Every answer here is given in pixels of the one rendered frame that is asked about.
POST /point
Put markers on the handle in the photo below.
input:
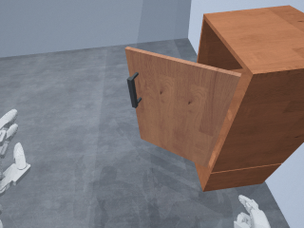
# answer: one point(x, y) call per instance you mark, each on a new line
point(132, 90)

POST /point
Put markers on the robot left hand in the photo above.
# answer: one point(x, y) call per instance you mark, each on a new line
point(14, 174)

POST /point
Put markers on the cupboard door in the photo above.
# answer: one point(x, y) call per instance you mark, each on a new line
point(183, 105)

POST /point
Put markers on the robot right hand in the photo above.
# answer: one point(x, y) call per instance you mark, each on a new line
point(257, 218)

